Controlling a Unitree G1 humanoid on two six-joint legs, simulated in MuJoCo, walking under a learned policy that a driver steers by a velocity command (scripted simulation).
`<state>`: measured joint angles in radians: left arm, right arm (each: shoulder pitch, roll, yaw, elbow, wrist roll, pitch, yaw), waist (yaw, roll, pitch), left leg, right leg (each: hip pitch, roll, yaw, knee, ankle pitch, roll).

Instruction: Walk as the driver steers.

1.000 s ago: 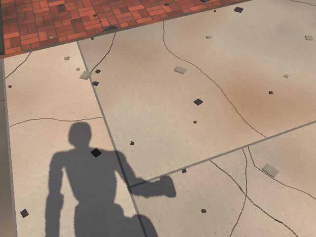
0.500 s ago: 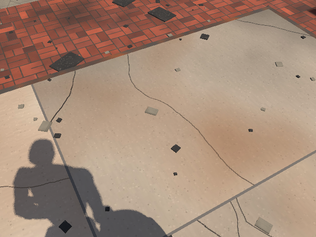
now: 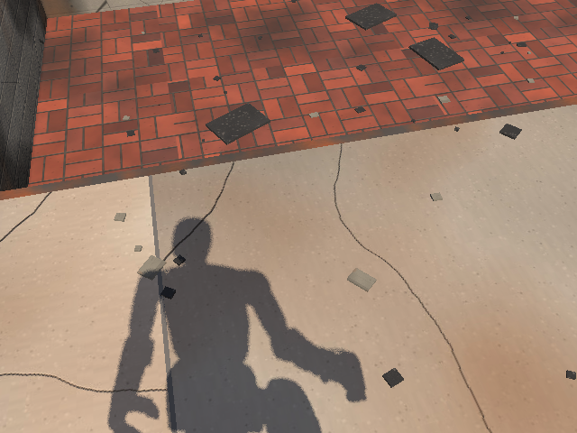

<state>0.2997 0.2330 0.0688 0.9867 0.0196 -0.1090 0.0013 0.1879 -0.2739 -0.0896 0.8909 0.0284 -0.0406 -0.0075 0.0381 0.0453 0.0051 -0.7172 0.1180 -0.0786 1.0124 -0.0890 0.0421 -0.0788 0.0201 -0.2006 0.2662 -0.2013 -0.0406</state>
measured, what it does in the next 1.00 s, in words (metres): walks ahead: left foot, then right foot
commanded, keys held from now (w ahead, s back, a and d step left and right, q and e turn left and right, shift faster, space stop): w+q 0.24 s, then e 0.76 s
